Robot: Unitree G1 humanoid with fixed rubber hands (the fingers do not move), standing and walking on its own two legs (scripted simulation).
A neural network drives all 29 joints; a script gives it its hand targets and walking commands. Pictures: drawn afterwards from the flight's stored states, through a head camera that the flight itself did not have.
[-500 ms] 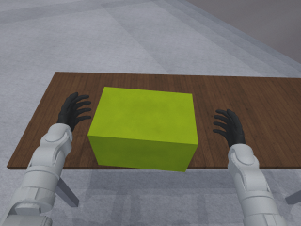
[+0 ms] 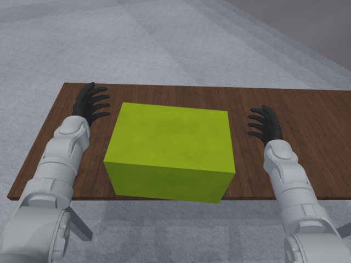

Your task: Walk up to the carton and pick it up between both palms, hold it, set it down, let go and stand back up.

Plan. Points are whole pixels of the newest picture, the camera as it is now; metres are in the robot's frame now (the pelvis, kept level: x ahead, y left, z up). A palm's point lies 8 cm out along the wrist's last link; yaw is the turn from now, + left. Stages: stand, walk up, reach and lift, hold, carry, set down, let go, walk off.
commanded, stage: reach and lift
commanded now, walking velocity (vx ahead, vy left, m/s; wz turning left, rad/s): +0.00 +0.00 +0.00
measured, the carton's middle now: (171, 153) +0.41 +0.02 -0.04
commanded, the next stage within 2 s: none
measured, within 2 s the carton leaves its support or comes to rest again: neither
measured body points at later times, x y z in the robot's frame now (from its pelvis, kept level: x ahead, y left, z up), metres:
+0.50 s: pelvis +0.02 +0.00 +0.00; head +0.09 +0.01 +0.44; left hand +0.39 +0.25 +0.00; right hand +0.39 -0.22 +0.00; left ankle +0.02 +0.09 -0.73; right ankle +0.00 -0.16 -0.73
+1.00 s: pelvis +0.02 +0.00 -0.01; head +0.11 +0.00 +0.44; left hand +0.41 +0.23 +0.00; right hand +0.40 -0.18 -0.02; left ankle +0.03 +0.09 -0.73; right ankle +0.00 -0.16 -0.73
